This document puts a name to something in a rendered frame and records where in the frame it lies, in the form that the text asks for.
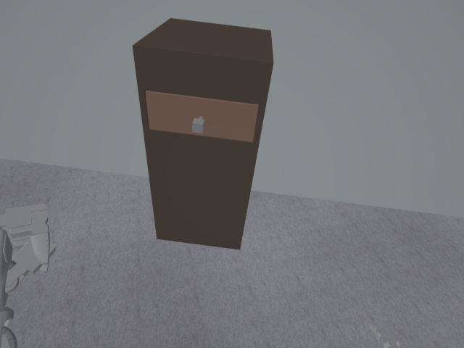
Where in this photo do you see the handle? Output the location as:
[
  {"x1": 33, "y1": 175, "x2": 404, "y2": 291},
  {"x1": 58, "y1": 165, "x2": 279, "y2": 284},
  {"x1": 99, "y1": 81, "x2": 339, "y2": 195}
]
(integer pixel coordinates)
[{"x1": 192, "y1": 116, "x2": 204, "y2": 133}]

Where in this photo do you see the drawer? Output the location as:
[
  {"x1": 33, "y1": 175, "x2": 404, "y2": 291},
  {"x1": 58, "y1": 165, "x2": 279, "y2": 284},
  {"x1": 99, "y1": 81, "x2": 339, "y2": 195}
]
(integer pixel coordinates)
[{"x1": 146, "y1": 91, "x2": 259, "y2": 142}]

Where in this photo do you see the robot right hand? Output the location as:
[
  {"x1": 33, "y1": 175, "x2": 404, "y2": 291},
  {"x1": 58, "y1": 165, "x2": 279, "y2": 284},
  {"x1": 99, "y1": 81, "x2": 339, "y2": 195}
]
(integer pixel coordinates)
[{"x1": 370, "y1": 324, "x2": 399, "y2": 348}]

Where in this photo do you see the robot left forearm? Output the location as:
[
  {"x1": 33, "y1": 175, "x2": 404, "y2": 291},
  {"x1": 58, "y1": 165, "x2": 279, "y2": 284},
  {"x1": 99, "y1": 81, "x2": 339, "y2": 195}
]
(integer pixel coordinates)
[{"x1": 0, "y1": 307, "x2": 17, "y2": 348}]

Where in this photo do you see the cabinet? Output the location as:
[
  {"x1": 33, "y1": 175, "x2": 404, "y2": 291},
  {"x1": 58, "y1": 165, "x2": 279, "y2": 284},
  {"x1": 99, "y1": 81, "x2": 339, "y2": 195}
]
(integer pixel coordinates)
[{"x1": 133, "y1": 18, "x2": 273, "y2": 250}]

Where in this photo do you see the robot left hand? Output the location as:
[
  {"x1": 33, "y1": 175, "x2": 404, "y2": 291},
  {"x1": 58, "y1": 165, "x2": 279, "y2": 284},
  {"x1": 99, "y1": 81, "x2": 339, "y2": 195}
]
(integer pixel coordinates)
[{"x1": 0, "y1": 204, "x2": 56, "y2": 307}]

